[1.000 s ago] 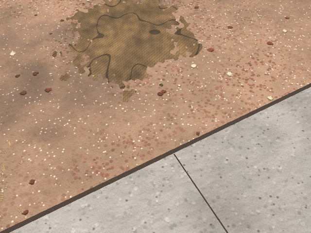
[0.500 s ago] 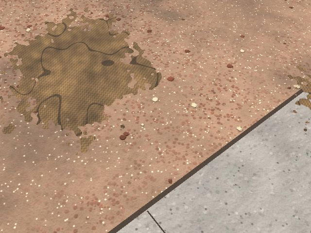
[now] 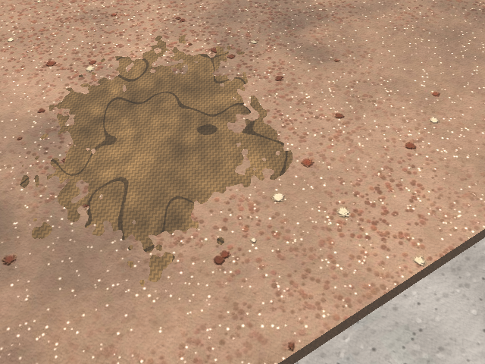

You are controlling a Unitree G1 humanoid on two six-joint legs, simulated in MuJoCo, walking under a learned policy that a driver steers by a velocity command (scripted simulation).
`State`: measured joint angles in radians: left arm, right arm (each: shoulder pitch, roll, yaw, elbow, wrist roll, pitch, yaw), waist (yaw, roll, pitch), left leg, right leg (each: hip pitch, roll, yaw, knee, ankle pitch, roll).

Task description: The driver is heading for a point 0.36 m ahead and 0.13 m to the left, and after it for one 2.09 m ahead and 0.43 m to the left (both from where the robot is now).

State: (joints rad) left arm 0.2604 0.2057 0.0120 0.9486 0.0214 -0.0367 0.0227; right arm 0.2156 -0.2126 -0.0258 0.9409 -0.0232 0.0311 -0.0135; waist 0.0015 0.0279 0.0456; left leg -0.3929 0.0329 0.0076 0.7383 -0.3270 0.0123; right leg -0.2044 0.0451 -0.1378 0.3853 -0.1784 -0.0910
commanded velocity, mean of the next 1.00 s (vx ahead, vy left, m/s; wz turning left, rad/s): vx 0.26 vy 0.00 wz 0.51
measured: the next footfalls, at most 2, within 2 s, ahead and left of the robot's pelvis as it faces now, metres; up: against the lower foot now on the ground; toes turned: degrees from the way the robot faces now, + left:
left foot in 0.12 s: +0.04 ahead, +0.11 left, +0.00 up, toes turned +6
right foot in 0.58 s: +0.14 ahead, -0.08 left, +0.00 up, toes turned +22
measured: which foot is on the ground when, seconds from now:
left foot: up 0.00-0.10, down 0.12-0.58, up 0.60-1.00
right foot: down 0.00-0.12, up 0.14-0.56, down 0.58-1.00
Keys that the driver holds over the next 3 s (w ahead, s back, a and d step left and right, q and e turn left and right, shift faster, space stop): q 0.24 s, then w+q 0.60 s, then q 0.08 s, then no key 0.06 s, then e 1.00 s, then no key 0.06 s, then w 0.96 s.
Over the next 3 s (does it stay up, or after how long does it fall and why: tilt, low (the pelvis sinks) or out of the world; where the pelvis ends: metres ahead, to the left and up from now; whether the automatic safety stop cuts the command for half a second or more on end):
stays up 0.63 0.12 -0.02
